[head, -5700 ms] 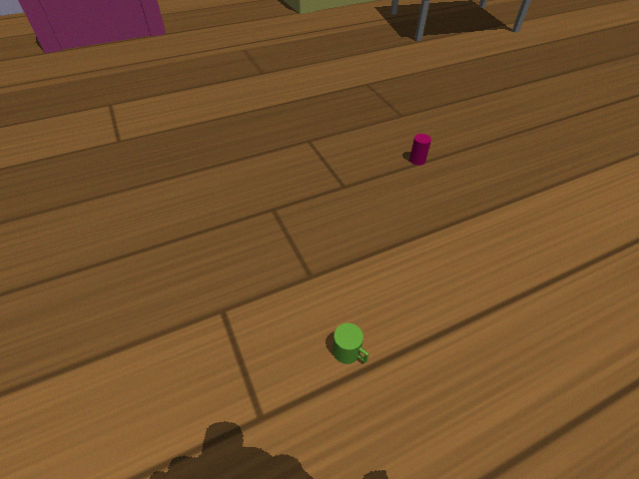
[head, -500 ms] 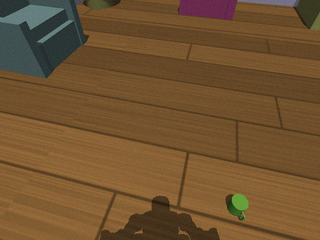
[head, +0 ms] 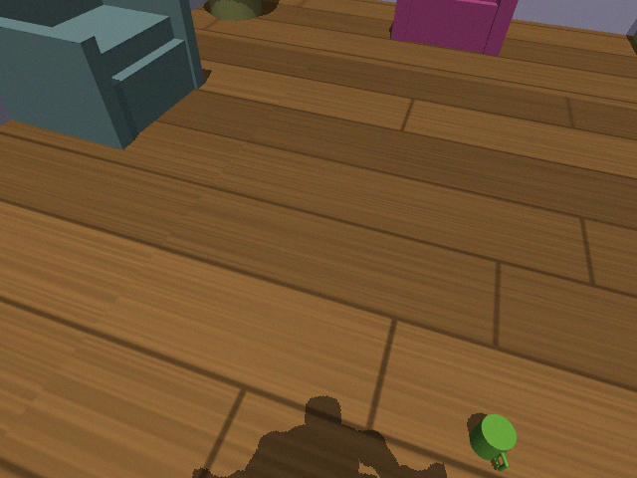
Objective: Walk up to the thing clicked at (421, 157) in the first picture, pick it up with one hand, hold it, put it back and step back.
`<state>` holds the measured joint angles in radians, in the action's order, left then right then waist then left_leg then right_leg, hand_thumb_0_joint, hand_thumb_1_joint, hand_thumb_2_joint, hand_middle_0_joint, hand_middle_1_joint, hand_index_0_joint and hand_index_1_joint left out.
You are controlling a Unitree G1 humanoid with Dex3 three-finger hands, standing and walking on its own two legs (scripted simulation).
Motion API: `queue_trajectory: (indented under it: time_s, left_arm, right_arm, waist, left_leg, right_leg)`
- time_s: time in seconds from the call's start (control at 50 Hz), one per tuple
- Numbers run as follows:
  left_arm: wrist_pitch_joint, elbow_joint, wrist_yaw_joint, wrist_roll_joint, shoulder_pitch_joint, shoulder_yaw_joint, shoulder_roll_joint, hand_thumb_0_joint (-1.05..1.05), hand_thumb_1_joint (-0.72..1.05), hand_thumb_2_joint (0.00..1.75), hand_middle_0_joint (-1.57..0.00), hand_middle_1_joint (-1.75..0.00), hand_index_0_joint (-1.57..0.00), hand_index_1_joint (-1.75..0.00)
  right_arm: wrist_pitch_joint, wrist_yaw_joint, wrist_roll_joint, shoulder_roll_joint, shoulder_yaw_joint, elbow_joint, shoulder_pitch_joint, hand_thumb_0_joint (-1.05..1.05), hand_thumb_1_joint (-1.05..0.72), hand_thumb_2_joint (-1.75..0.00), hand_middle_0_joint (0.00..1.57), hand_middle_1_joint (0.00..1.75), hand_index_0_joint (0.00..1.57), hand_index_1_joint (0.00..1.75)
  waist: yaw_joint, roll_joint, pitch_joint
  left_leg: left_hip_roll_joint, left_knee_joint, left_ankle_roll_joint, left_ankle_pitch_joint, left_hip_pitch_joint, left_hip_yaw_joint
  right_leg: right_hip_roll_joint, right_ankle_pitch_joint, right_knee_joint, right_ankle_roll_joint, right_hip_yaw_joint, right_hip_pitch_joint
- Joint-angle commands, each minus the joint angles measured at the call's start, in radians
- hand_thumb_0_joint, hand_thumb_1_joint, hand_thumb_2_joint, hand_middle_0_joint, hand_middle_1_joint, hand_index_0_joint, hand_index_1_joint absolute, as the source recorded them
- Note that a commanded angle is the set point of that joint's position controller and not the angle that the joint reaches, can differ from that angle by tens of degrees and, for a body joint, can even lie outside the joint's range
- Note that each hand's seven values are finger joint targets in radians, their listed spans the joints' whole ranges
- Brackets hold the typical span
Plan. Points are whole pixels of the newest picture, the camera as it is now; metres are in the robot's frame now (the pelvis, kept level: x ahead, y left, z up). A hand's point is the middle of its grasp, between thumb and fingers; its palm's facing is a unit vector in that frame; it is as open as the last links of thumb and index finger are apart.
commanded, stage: walk up
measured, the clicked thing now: out of the picture +0.90 -1.52 -0.71
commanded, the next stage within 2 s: none
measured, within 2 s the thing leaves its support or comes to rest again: neither
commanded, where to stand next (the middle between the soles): +0.59 -0.05 m, yaw -3 degrees
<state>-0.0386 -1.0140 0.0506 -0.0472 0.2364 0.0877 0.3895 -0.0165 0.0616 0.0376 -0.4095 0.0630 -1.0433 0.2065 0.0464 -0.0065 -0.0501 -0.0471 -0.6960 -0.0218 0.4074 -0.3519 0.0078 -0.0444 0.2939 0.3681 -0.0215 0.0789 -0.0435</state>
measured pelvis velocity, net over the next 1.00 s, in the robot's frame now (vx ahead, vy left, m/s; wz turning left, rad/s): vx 0.36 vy -0.01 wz -0.11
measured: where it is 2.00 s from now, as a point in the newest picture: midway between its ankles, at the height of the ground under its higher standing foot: (330, 384)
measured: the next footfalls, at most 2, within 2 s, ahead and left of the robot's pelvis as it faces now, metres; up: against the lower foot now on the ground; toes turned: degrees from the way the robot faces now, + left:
left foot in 0.06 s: +0.13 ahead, +0.15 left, +0.00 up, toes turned +3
right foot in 0.44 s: +0.28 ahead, -0.14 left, +0.00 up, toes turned -7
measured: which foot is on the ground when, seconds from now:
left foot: up 0.00-0.04, down 0.06-0.46, up 0.48-0.80, down 0.82-1.00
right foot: down 0.00-0.06, up 0.08-0.42, down 0.44-0.84, up 0.86-1.00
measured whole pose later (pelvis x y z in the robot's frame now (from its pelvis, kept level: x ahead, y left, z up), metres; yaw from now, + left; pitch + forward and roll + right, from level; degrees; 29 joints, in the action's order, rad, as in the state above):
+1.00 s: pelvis +0.36 -0.01 -0.01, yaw -7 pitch -3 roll +0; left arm -0.04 -0.87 0.05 0.00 0.37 0.04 0.44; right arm -0.09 0.05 0.02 -0.39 0.05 -0.80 0.27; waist 0.01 0.06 -0.09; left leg -0.06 -0.56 -0.01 0.25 -0.26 -0.12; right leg -0.03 0.40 1.03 -0.04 -0.03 -0.42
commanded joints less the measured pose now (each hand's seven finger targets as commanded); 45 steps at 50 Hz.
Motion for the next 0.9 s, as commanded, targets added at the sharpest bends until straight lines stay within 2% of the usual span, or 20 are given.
queue_trajectory:
  time_s: [0.0, 0.02, 0.04, 0.06, 0.08, 0.12, 0.16, 0.3, 0.4, 0.42, 0.44, 0.46, 0.48, 0.58, 0.68, 0.78, 0.8, 0.82, 0.84, 0.88]
  left_arm:
    - [-0.013, 0.14, 0.002, 0.006, -0.153, 0.052, 0.261, 0.0, 0.9, 0.9, -0.2, -0.3, -0.2, -0.3]
    - [-0.007, 0.148, 0.006, 0.003, -0.112, 0.037, 0.213, 0.0, 0.9, 0.9, -0.2, -0.3, -0.2, -0.3]
    - [-0.002, 0.154, 0.007, 0.016, -0.051, 0.012, 0.139, 0.0, 0.9, 0.9, -0.2, -0.3, -0.2, -0.3]
    - [0.004, 0.166, 0.002, 0.019, -0.048, 0.012, 0.141, 0.0, 0.9, 0.9, -0.2, -0.3, -0.2, -0.3]
    - [0.008, 0.162, -0.005, 0.025, -0.06, 0.026, 0.233, 0.0, 0.9, 0.9, -0.2, -0.3, -0.2, -0.3]
    - [0.003, 0.113, -0.001, 0.043, 0.048, 0.027, 0.248, 0.0, 0.9, 0.9, -0.2, -0.3, -0.2, -0.3]
    - [-0.001, 0.08, 0.005, 0.037, 0.091, 0.033, 0.259, 0.0, 0.9, 0.9, -0.2, -0.3, -0.2, -0.3]
    - [-0.007, 0.152, 0.042, 0.023, 0.0, 0.032, 0.227, 0.0, 0.9, 0.9, -0.2, -0.3, -0.2, -0.3]
    - [-0.031, 0.125, 0.02, 0.018, 0.15, 0.055, 0.235, 0.0, 0.9, 0.9, -0.2, -0.3, -0.2, -0.3]
    - [-0.043, 0.108, 0.005, 0.015, 0.252, 0.081, 0.295, 0.0, 0.9, 0.9, -0.2, -0.3, -0.2, -0.3]
    - [-0.052, 0.134, -0.007, 0.022, 0.265, 0.097, 0.395, 0.0, 0.9, 0.9, -0.2, -0.3, -0.2, -0.3]
    - [-0.049, 0.161, -0.005, 0.031, 0.196, 0.091, 0.409, 0.0, 0.9, 0.9, -0.2, -0.3, -0.2, -0.3]
    - [-0.045, 0.177, -0.008, 0.046, 0.149, 0.08, 0.366, 0.0, 0.9, 0.9, -0.2, -0.3, -0.2, -0.3]
    - [-0.054, 0.22, -0.013, 0.039, 0.085, 0.052, 0.285, 0.0, 0.9, 0.9, -0.2, -0.3, -0.2, -0.3]
    - [-0.054, 0.253, -0.007, 0.037, 0.133, 0.043, 0.284, 0.0, 0.9, 0.9, -0.2, -0.3, -0.2, -0.3]
    - [-0.045, 0.284, -0.01, 0.041, 0.107, 0.017, 0.254, 0.0, 0.9, 0.9, -0.2, -0.3, -0.2, -0.3]
    - [-0.045, 0.295, -0.012, 0.043, 0.121, 0.0, 0.205, 0.0, 0.9, 0.9, -0.2, -0.3, -0.2, -0.3]
    - [-0.041, 0.305, -0.013, 0.052, 0.162, -0.017, 0.132, 0.0, 0.9, 0.9, -0.2, -0.3, -0.2, -0.3]
    - [-0.031, 0.271, -0.033, 0.045, 0.164, 0.009, 0.248, 0.0, 0.9, 0.9, -0.2, -0.3, -0.2, -0.3]
    - [-0.033, 0.242, -0.033, 0.048, 0.152, 0.011, 0.268, 0.0, 0.9, 0.9, -0.2, -0.3, -0.2, -0.3]
  right_arm:
    - [-0.05, 0.001, 0.005, -0.163, 0.082, 0.082, 0.092, 0.0, -0.9, -0.9, 0.2, 0.3, 0.2, 0.3]
    - [-0.052, -0.011, 0.012, -0.21, 0.108, 0.045, 0.208, 0.0, -0.9, -0.9, 0.2, 0.3, 0.2, 0.3]
    - [-0.057, -0.026, 0.022, -0.289, 0.133, 0.051, 0.281, 0.0, -0.9, -0.9, 0.2, 0.3, 0.2, 0.3]
    - [-0.064, -0.032, 0.025, -0.363, 0.132, 0.092, 0.256, 0.0, -0.9, -0.9, 0.2, 0.3, 0.2, 0.3]
    - [-0.062, -0.029, -0.008, -0.379, 0.13, 0.134, 0.142, 0.0, -0.9, -0.9, 0.2, 0.3, 0.2, 0.3]
    - [-0.068, -0.03, -0.011, -0.305, 0.099, 0.181, 0.029, 0.0, -0.9, -0.9, 0.2, 0.3, 0.2, 0.3]
    - [-0.077, -0.033, -0.013, -0.26, 0.083, 0.195, 0.03, 0.0, -0.9, -0.9, 0.2, 0.3, 0.2, 0.3]
    - [-0.083, -0.025, -0.015, -0.282, 0.088, 0.23, 0.055, 0.0, -0.9, -0.9, 0.2, 0.3, 0.2, 0.3]
    - [-0.062, -0.027, -0.02, -0.231, 0.063, 0.261, 0.046, 0.0, -0.9, -0.9, 0.2, 0.3, 0.2, 0.3]
    - [-0.062, -0.027, -0.024, -0.172, 0.041, 0.269, 0.097, 0.0, -0.9, -0.9, 0.2, 0.3, 0.2, 0.3]
    - [-0.06, -0.027, -0.036, -0.123, 0.021, 0.299, 0.111, 0.0, -0.9, -0.9, 0.2, 0.3, 0.2, 0.3]
    - [-0.048, -0.04, -0.023, -0.218, 0.046, 0.275, 0.076, 0.0, -0.9, -0.9, 0.2, 0.3, 0.2, 0.3]
    - [-0.048, -0.04, -0.034, -0.238, 0.051, 0.255, 0.073, 0.0, -0.9, -0.9, 0.2, 0.3, 0.2, 0.3]
    - [-0.048, -0.01, -0.03, -0.194, 0.047, 0.212, 0.153, 0.0, -0.9, -0.9, 0.2, 0.3, 0.2, 0.3]
    - [-0.061, 0.0, -0.004, -0.173, 0.052, 0.272, 0.026, 0.0, -0.9, -0.9, 0.2, 0.3, 0.2, 0.3]
    - [-0.08, -0.01, -0.009, -0.192, 0.073, 0.251, 0.14, 0.0, -0.9, -0.9, 0.2, 0.3, 0.2, 0.3]
    - [-0.085, -0.022, 0.002, -0.255, 0.094, 0.232, 0.253, 0.0, -0.9, -0.9, 0.2, 0.3, 0.2, 0.3]
    - [-0.092, -0.031, 0.015, -0.341, 0.113, 0.258, 0.285, 0.0, -0.9, -0.9, 0.2, 0.3, 0.2, 0.3]
    - [-0.088, -0.032, -0.022, -0.377, 0.122, 0.279, 0.237, 0.0, -0.9, -0.9, 0.2, 0.3, 0.2, 0.3]
    - [-0.083, -0.033, -0.037, -0.304, 0.096, 0.297, 0.149, 0.0, -0.9, -0.9, 0.2, 0.3, 0.2, 0.3]
  waist:
    - [-0.116, 0.113, -0.008]
    - [-0.161, -0.034, 0.06]
    - [-0.19, -0.293, 0.078]
    - [-0.178, -0.284, 0.063]
    - [-0.133, -0.142, -0.021]
    - [-0.048, -0.088, -0.046]
    - [-0.038, -0.124, -0.054]
    - [-0.063, -0.142, -0.051]
    - [0.034, -0.003, 0.044]
    - [0.077, 0.21, 0.106]
    - [0.064, 0.377, 0.081]
    - [0.053, 0.219, 0.016]
    - [0.033, 0.11, -0.035]
    - [-0.024, 0.194, -0.038]
    - [0.008, 0.136, -0.018]
    - [-0.085, 0.042, 0.065]
    - [-0.142, -0.12, 0.132]
    - [-0.139, -0.289, 0.15]
    - [-0.138, -0.156, 0.122]
    - [-0.092, -0.071, -0.007]
  left_leg:
    - [0.021, 0.215, 0.016, -0.218, 0.272, -0.083]
    - [0.039, 0.19, 0.009, -0.19, 0.494, -0.06]
    - [-0.101, 0.36, -0.056, 0.143, 0.567, 0.192]
    - [-0.317, 0.568, -0.145, 0.477, 0.414, 0.673]
    - [-0.376, 0.606, -0.219, 0.536, 0.233, 0.694]
    - [-0.319, 0.531, -0.217, 0.335, 0.239, 0.472]
    - [-0.251, 0.525, -0.179, 0.195, 0.156, 0.291]
    - [-0.205, 0.498, -0.175, 0.072, 0.128, 0.104]
    - [-0.131, 0.117, -0.114, -0.229, 0.056, -0.02]
    - [-0.045, -0.182, -0.077, -0.202, -0.05, -0.087]
    - [0.101, -0.387, -0.021, 0.114, -0.308, -0.095]
    - [0.021, -0.468, -0.017, 0.158, -0.282, 0.038]
    - [-0.004, -0.486, -0.019, 0.092, -0.274, 0.09]
    - [-0.038, -0.25, 0.013, -0.067, -0.178, 0.013]
    - [-0.027, 0.016, 0.024, -0.148, -0.088, -0.052]
    - [0.038, 0.18, -0.014, -0.229, 0.291, -0.103]
    - [-0.072, 0.283, -0.062, -0.06, 0.419, 0.066]
    - [-0.346, 0.4, -0.142, 0.113, 0.531, 0.522]
    - [-0.442, 0.451, -0.247, 0.213, 0.431, 0.644]
    - [-0.361, 0.439, -0.231, 0.036, 0.279, 0.418]
  right_leg:
    - [-0.15, 0.176, 0.006, -0.127, -0.074, -0.281]
    - [-0.103, 0.169, 0.217, -0.102, -0.038, -0.418]
    - [0.021, 0.29, 0.549, -0.064, 0.044, -0.586]
    - [0.115, 0.321, 0.741, -0.037, -0.129, -0.647]
    - [0.028, 0.262, 0.761, -0.043, -0.237, -0.595]
    - [-0.026, 0.132, 0.746, -0.03, -0.232, -0.59]
    - [-0.045, 0.068, 0.638, -0.008, -0.202, -0.501]
    - [-0.05, -0.041, 0.297, 0.012, -0.064, -0.355]
    - [0.025, -0.069, 0.141, -0.016, 0.01, -0.02]
    - [-0.051, 0.089, 0.039, -0.05, -0.142, 0.128]
    - [-0.333, 0.26, -0.157, -0.159, -0.674, 0.172]
    - [-0.41, 0.344, -0.159, -0.264, -0.754, 0.02]
    - [-0.367, 0.324, -0.151, -0.265, -0.635, -0.043]
    - [-0.204, 0.043, -0.135, -0.204, -0.26, -0.146]
    - [-0.206, -0.08, -0.081, -0.203, -0.228, -0.161]
    - [-0.129, -0.185, 0.188, -0.129, -0.124, -0.319]
    - [-0.052, -0.169, 0.456, -0.092, -0.068, -0.396]
    - [0.1, 0.208, 0.684, -0.027, -0.081, -0.632]
    - [0.063, 0.269, 0.792, -0.036, -0.171, -0.639]
    - [0.008, 0.158, 0.807, -0.032, -0.211, -0.616]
